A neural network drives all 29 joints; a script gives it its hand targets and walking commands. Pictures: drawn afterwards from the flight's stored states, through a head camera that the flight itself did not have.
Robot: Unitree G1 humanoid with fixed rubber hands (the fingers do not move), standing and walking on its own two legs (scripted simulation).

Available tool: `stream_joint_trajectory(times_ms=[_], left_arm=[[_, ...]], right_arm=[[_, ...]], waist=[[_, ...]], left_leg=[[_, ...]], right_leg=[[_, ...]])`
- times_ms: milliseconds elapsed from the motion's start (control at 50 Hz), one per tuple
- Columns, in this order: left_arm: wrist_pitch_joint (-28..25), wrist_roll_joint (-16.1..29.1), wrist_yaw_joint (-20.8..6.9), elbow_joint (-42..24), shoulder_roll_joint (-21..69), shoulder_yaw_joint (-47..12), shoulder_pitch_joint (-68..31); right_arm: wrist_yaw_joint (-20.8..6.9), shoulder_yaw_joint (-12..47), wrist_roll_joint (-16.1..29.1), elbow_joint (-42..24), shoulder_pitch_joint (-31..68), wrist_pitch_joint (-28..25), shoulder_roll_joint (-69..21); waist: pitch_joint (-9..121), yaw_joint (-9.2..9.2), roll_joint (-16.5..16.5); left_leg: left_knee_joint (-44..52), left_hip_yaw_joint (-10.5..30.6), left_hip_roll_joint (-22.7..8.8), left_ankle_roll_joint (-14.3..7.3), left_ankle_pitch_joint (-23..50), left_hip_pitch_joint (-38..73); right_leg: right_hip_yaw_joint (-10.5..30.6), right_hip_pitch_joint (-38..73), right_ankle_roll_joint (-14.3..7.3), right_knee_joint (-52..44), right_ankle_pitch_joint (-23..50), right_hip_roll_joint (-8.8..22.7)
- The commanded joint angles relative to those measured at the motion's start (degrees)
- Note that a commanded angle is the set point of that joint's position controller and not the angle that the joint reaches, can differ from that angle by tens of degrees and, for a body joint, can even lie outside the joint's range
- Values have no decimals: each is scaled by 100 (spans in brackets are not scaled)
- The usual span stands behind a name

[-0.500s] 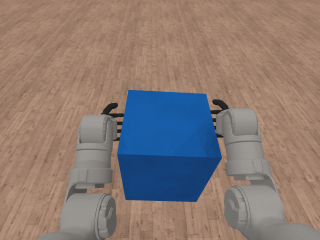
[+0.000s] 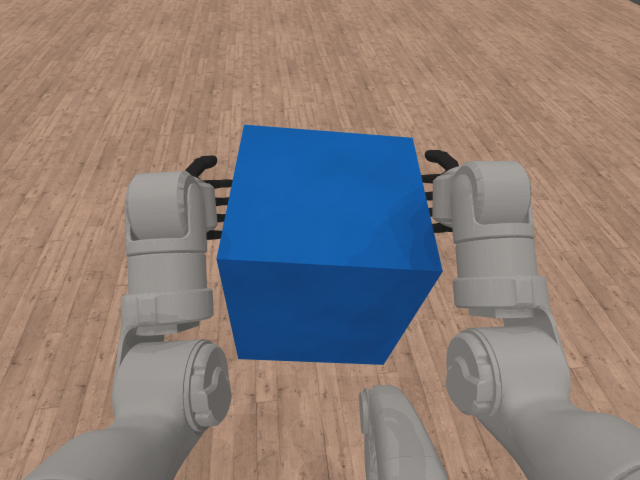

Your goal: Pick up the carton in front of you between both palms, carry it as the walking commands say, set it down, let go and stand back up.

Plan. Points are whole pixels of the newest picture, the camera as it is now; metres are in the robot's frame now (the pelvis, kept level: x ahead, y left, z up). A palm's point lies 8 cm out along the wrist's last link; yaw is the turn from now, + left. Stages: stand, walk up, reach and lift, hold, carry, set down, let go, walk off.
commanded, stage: carry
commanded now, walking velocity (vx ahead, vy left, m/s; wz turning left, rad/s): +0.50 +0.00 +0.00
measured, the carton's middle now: (319, 255) +0.37 -0.03 +0.09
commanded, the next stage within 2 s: none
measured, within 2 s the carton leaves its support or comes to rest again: neither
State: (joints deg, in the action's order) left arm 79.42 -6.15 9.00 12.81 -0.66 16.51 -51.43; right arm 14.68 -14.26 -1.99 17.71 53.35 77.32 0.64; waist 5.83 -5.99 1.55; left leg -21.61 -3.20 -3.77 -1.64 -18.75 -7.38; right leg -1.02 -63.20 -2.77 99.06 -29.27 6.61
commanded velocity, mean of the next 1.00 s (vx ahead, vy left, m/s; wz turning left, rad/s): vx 0.50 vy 0.00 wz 0.00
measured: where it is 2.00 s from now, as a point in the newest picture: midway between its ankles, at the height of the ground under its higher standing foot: (328, 212)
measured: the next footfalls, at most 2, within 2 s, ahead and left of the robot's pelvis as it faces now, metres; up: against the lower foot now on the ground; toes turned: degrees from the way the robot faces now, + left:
right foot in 0.12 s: +0.27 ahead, -0.19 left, +0.11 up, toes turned -10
left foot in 0.70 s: +0.60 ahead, -0.05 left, +0.10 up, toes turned +4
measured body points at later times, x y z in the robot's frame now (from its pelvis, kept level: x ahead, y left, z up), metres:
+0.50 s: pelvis +0.26 -0.12 +0.10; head +0.31 -0.14 +0.54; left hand +0.65 +0.02 +0.26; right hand +0.67 -0.28 +0.26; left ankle +0.39 +0.01 -0.54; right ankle +0.23 -0.18 -0.64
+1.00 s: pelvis +0.57 -0.12 +0.11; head +0.61 -0.11 +0.56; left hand +0.96 +0.00 +0.21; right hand +0.95 -0.29 +0.22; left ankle +0.56 -0.06 -0.64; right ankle +0.65 -0.29 -0.57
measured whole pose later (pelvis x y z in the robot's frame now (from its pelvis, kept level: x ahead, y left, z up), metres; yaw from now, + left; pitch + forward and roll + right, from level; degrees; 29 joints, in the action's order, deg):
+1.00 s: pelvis +0.57 -0.12 +0.11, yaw -3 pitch +5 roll -1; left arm 75.2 -7.0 9.3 12.7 1.5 14.2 -45.0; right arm 14.0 -17.1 -6.6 15.4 47.5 73.0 -3.3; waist -0.4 -0.8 0.7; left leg -17.5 -7.6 1.2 -4.9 -10.7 -11.9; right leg -2.2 -37.5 1.8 49.7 -13.2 5.6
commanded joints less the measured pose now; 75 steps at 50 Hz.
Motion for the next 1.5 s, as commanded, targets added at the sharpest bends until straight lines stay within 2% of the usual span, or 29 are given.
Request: stream_joint_trajectory(times_ms=[0,40,80,100,120,140,160,180,240,340,460,580,660,680,700,720,740,800,880,960,1100,1160,1180,1200,1220,1260,1300,1380,1480], left_arm=[[-257,2189,-1140,-167,5965,-2589,-4242],[-290,2304,-1153,-377,6161,-2714,-4515],[-323,2548,-1161,-434,6281,-2813,-4423],[-350,2625,-1201,-491,6359,-2837,-4360],[-376,2749,-1243,-513,6278,-2883,-4206],[-407,2878,-1317,-677,6467,-2926,-4362],[-404,2985,-1397,-1105,6582,-3006,-4716],[-418,3159,-1469,-1433,6711,-3145,-4943],[-452,3335,-1530,-2022,6910,-3412,-5220],[-382,2930,-1453,-2107,6524,-3593,-4465],[-213,2742,-1548,-1632,6020,-3598,-4158],[-114,2638,-1658,-707,5874,-3103,-4283],[-145,2608,-1657,-255,5922,-2727,-4399],[-170,2573,-1653,-165,5916,-2642,-4407],[-186,2533,-1656,-90,5958,-2576,-4361],[-192,2535,-1642,-13,6258,-2464,-4488],[-225,2490,-1608,-20,6155,-2404,-4590],[-433,2580,-1550,-263,6531,-2421,-4723],[-658,2714,-1437,-664,6929,-2754,-4643],[-780,2697,-1374,-797,7140,-3135,-4077],[-827,2645,-1465,-1522,7313,-3797,-2928],[-786,2449,-1573,-1750,7255,-4003,-2046],[-790,2365,-1627,-1771,7198,-4047,-1577],[-808,2233,-1667,-1833,7075,-4046,-1221],[-860,2061,-1673,-1779,6952,-4048,-874],[-938,2066,-1707,-2337,7044,-4269,-480],[-1047,2111,-1723,-3011,7065,-4533,-397],[-1136,2317,-1846,-3267,7100,-4710,435],[-968,2384,-1914,-3268,6592,-4775,849]], right_arm=[[-2319,2403,2757,-342,4470,-109,-6580],[-2297,2419,2702,-453,4586,-117,-6691],[-2196,2402,2572,-629,4522,-91,-6611],[-2115,2362,2412,-668,4407,-88,-6491],[-2068,2291,2239,-598,4019,-96,-6585],[-2006,2223,2071,-830,4246,-122,-6238],[-1944,2221,2010,-878,4269,-127,-6321],[-1899,2295,1982,-1058,4210,-128,-6333],[-1803,2651,2005,-1655,4387,-169,-6481],[-1774,3242,2113,-1897,3878,-191,-6432],[-1882,3374,2135,-1334,3654,-10,-6222],[-2063,2933,2241,-350,3734,147,-6387],[-2149,2402,2281,156,3745,135,-6431],[-2180,2286,2277,230,3725,101,-6443],[-2224,2141,2296,308,3709,69,-6444],[-2234,2040,2226,346,3862,8,-6379],[-2268,1976,2296,483,3734,-30,-6611],[-2380,1994,2427,79,4097,-186,-7016],[-2331,2205,2457,-334,4062,-341,-7318],[-2260,2428,2250,-543,3431,-448,-7244],[-2270,2987,1836,-1218,1959,-540,-7063],[-2287,3320,1708,-1599,1056,-538,-7025],[-2308,3497,1723,-1749,853,-548,-7010],[-2347,3698,1810,-1913,762,-532,-7090],[-2397,3810,1837,-2064,623,-508,-7248],[-2448,4162,1957,-2417,422,-604,-7343],[-2455,4458,2060,-2794,122,-744,-7400],[-2340,4810,2056,-3448,-647,-830,-7246],[-2350,4757,1996,-3376,-1261,-669,-6833]], waist=[[997,458,-1296],[1269,735,-1681],[2156,1352,-1588],[2822,1703,-827],[3387,1239,1772],[3857,1082,2348],[3615,1062,1472],[3222,994,684],[2937,789,757],[2716,931,87],[2178,938,403],[1475,1014,643],[1796,455,866],[2157,259,548],[2484,257,-228],[2688,412,-1619],[2458,358,-1535],[2045,487,-232],[2247,491,-619],[2178,456,-719],[1897,421,-1135],[2234,526,-1035],[2502,661,-759],[3055,721,424],[3245,737,1731],[2771,755,872],[2337,709,210],[2058,653,585],[1375,674,688]], left_leg=[[1722,661,-948,-939,-124,-69],[1489,-130,-895,-877,2375,-710],[-979,-531,-827,-536,5928,-92],[-3012,-375,-585,-254,4942,-568],[-4956,121,478,169,542,-2281],[-6390,1359,815,42,-164,-2777],[-7312,1606,706,-101,203,-3218],[-7651,1191,407,-157,465,-3448],[-7507,869,103,-327,357,-3872],[-6065,490,-63,-304,-134,-4671],[-3913,-29,33,-83,1026,-4713],[-1651,-599,364,-233,1745,-3690],[-562,-924,826,-422,1760,-1186],[-315,-637,584,-401,1788,93],[-644,865,-548,-424,1745,1266],[-229,3477,-1902,-1379,1729,2556],[292,3934,-1805,-1563,1208,2422],[431,2306,-1380,-1016,1522,1266],[826,1375,-1164,-950,1410,1237],[815,758,-989,-896,2819,1890],[325,-98,-692,-479,4701,2625],[-1001,-587,-546,-80,5457,1907],[-1825,-574,-475,102,4267,853],[-3072,-439,-247,244,2054,-783],[-4295,-208,523,357,-707,-2615],[-5011,343,174,142,-905,-3549],[-4084,405,-227,173,-204,-3330],[-2925,-47,-204,340,198,-2882],[-1457,-526,-68,314,1363,-2666]], right_leg=[[-381,975,-1,-2325,268,315],[-1194,3161,-170,-3390,704,-210],[-1510,4671,-347,-4430,501,-918],[-846,6029,-340,-5454,440,-1013],[3457,6821,-792,-7577,-1475,963],[5057,6950,-876,-8360,-1235,1194],[4598,6777,-1004,-7829,-826,1251],[3915,6476,-1065,-7276,422,1229],[2384,6299,-881,-6867,1636,1020],[1717,7238,-1149,-7080,2940,1024],[619,7506,-1013,-7478,4228,571],[79,7575,-702,-7598,5291,303],[-538,7057,-181,-6148,7169,290],[-677,6364,-2,-5153,6155,190],[-533,5163,108,-4106,3975,-5],[-166,3101,297,-2867,408,-917],[260,2433,196,-2209,49,-898],[273,2509,125,-2847,895,-298],[68,2578,365,-3928,1285,-144],[-306,2264,518,-5220,1794,-111],[-819,2883,341,-7223,2895,-530],[-1245,5136,176,-8197,3353,-783],[-809,6532,66,-7993,3346,-271],[931,8234,-291,-7338,4373,1084],[2510,9407,-1112,-7707,4614,1763],[1900,9010,-996,-7757,4765,1560],[1131,8108,-589,-8124,4326,1317],[306,7376,-572,-8649,3653,1038],[-389,7061,-421,-8745,4142,709]])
